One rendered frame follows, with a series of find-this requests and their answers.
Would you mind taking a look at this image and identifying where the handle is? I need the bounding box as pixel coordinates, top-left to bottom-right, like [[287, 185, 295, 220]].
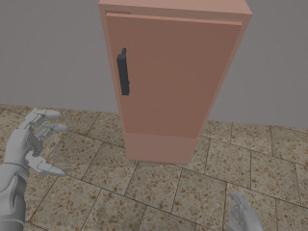
[[116, 48, 130, 96]]

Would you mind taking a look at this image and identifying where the robot right hand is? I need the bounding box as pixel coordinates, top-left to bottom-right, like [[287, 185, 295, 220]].
[[225, 190, 264, 231]]

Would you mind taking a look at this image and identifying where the robot left forearm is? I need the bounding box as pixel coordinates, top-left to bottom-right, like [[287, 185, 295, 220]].
[[0, 163, 30, 231]]

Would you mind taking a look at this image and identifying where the cupboard door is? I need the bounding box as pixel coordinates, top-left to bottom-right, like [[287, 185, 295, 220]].
[[106, 13, 243, 139]]

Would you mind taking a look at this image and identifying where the robot left hand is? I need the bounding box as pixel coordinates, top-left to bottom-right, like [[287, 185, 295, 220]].
[[4, 108, 69, 177]]

